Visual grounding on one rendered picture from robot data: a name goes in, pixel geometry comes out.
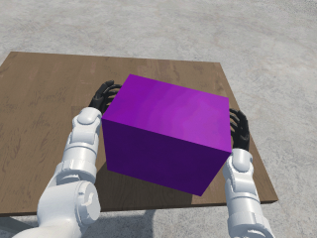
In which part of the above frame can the left robot hand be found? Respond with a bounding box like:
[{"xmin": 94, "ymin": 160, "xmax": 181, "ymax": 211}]
[{"xmin": 88, "ymin": 80, "xmax": 122, "ymax": 115}]

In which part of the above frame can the left robot upper arm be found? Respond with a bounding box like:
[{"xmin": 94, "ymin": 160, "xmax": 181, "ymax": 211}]
[{"xmin": 12, "ymin": 180, "xmax": 101, "ymax": 238}]

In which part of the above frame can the right robot hand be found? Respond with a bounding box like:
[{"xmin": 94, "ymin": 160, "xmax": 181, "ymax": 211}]
[{"xmin": 229, "ymin": 108, "xmax": 250, "ymax": 152}]

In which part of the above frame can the robot left forearm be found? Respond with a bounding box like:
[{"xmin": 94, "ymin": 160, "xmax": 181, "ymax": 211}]
[{"xmin": 37, "ymin": 107, "xmax": 102, "ymax": 224}]

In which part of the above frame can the table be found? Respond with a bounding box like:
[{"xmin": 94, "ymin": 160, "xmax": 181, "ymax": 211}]
[{"xmin": 0, "ymin": 51, "xmax": 279, "ymax": 234}]

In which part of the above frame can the robot right forearm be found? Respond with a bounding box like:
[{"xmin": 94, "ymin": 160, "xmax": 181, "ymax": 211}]
[{"xmin": 222, "ymin": 148, "xmax": 275, "ymax": 238}]

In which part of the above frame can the carton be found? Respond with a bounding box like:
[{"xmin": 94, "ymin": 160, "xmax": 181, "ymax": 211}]
[{"xmin": 101, "ymin": 74, "xmax": 232, "ymax": 196}]

